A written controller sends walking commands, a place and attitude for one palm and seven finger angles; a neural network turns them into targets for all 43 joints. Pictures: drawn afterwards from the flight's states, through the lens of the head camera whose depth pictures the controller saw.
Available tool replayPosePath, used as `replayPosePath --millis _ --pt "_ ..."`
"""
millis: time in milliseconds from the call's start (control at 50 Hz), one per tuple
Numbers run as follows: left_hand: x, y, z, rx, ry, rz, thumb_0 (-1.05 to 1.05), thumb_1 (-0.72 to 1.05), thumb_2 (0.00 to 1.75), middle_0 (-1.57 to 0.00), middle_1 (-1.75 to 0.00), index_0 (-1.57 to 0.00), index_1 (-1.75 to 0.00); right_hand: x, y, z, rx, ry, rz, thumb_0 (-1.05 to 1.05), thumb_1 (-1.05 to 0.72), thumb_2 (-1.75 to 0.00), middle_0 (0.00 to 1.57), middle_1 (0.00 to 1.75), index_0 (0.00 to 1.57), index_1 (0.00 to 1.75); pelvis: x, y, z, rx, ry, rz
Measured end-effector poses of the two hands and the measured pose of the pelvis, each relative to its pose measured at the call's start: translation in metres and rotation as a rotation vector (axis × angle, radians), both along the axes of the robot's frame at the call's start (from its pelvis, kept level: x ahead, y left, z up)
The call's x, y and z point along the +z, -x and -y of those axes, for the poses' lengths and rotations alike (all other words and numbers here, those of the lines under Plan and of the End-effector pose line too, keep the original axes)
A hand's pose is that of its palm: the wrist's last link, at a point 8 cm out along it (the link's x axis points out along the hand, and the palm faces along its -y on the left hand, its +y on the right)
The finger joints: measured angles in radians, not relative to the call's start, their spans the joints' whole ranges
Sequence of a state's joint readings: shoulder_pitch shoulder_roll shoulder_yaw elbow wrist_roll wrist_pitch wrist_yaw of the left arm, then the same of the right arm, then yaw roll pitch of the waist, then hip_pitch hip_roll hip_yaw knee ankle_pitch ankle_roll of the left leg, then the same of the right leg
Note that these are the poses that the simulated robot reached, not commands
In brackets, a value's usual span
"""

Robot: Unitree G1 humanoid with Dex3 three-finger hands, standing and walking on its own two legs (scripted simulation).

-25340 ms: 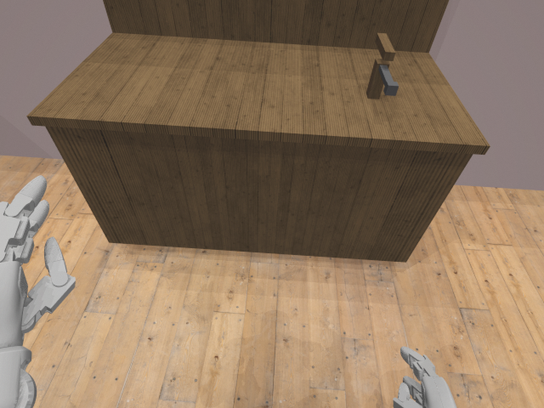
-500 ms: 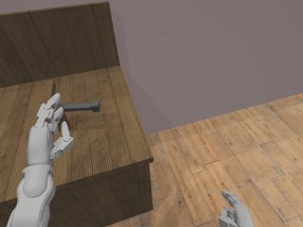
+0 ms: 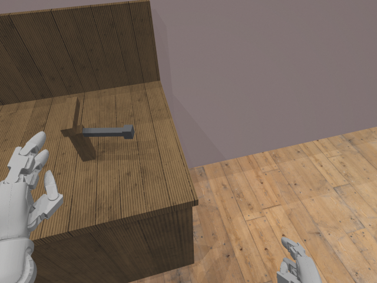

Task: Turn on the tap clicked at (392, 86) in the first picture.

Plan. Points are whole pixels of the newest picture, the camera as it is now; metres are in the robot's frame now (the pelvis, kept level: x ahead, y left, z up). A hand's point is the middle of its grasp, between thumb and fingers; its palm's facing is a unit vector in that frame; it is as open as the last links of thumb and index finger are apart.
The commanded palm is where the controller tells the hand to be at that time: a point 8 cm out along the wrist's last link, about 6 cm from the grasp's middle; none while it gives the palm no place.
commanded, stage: draw the hand back beside the body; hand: left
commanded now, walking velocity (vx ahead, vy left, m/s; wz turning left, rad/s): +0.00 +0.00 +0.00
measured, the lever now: (128, 131) +0.47 +0.23 +0.05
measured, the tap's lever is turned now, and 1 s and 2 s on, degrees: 75 75 75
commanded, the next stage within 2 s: step back with the hand held close in 0.18 s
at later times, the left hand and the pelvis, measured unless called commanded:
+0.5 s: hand (66, 195) +0.21 +0.23 +0.15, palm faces +0.36 -0.84 -0.41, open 7.4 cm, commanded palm +0.15 +0.28 +0.17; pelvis -0.01 +0.00 +0.00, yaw -1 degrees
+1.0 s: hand (22, 247) +0.12 +0.26 +0.15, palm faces +0.40 -0.81 -0.44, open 7.4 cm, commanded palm +0.07 +0.30 +0.17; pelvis -0.09 +0.01 -0.01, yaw +1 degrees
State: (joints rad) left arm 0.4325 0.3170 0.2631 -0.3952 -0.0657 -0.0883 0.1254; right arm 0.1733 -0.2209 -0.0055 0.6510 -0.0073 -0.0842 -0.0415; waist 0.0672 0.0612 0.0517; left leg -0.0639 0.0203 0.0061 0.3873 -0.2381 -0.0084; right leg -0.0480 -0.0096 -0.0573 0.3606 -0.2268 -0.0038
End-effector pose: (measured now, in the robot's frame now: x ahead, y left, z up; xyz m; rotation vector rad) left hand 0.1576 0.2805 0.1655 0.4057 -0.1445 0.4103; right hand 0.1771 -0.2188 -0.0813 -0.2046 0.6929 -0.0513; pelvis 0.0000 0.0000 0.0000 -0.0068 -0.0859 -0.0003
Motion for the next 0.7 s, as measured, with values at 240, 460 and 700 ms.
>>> replayPosePath --millis 240,460,700 --pt "0.000 -0.005 0.007 -0.005 0.006 0.005 0.02 0.89 0.90 -0.21 -0.30 -0.21 -0.30 -0.002 -0.003 0.001 0.003 -0.008 0.010 0.01 -0.90 -0.90 0.20 0.30 0.20 0.30 -0.001 -0.001 0.004 0.004 -0.003 -0.002" --pt "0.006 -0.011 0.006 -0.040 -0.060 0.005 0.02 0.89 0.90 -0.21 -0.30 -0.21 -0.30 -0.003 0.005 0.011 -0.047 0.003 -0.019 0.01 -0.90 -0.90 0.20 0.30 0.20 0.30 -0.003 0.007 0.005 -0.005 0.004 -0.060" --pt "0.000 0.022 0.004 -0.083 -0.096 -0.048 0.02 0.89 0.90 -0.22 -0.30 -0.21 -0.30 -0.001 0.042 0.015 -0.104 0.028 -0.031 0.01 -0.90 -0.90 0.20 0.30 0.20 0.30 -0.006 0.040 -0.003 -0.015 -0.003 -0.087"
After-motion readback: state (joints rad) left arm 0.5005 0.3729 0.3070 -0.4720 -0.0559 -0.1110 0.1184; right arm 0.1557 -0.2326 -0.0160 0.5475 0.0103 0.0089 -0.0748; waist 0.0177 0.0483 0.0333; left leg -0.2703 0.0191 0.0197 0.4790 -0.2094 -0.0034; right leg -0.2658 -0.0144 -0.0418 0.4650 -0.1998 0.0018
